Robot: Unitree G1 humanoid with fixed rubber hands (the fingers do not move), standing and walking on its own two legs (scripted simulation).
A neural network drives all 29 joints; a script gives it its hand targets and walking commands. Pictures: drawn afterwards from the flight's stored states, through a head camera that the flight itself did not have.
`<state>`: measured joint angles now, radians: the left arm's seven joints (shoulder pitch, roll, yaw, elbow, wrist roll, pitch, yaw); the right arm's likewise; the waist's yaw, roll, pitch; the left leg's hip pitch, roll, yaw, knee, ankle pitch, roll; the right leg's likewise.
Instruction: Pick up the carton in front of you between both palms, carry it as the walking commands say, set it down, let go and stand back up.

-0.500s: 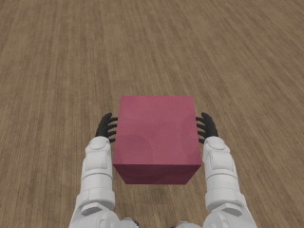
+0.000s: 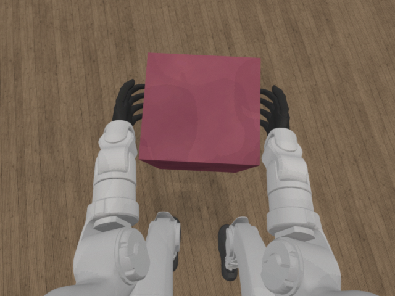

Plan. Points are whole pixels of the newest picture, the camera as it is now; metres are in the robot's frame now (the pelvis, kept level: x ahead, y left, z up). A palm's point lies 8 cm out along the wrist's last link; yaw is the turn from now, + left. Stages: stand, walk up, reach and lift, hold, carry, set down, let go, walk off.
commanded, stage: set down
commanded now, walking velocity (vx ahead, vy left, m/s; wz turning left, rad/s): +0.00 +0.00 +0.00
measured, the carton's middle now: (200, 124) +0.46 +0.03 -0.15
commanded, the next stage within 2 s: none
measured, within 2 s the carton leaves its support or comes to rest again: rests again in 1.40 s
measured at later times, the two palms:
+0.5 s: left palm (137, 122) +0.49 +0.19 -0.23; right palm (249, 129) +0.48 -0.11 -0.22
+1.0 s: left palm (146, 126) +0.53 +0.20 -0.39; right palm (235, 133) +0.52 -0.10 -0.39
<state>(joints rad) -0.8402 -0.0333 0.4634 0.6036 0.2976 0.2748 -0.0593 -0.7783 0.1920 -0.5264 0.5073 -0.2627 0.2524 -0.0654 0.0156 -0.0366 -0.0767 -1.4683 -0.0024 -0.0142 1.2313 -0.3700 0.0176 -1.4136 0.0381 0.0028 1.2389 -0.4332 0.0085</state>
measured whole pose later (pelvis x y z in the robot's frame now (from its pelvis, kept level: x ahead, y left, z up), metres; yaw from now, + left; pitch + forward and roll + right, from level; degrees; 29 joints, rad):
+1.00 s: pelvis -0.03 +0.00 -0.23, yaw -2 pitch +43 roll -5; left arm -1.47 0.30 0.27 0.88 0.13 0.30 0.01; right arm -1.36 -0.05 -0.44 0.73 -0.05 0.26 -0.19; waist 0.03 -0.05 0.27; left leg -2.26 -0.01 -0.03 2.04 -0.53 0.02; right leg -2.17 0.08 -0.01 2.05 -0.63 0.05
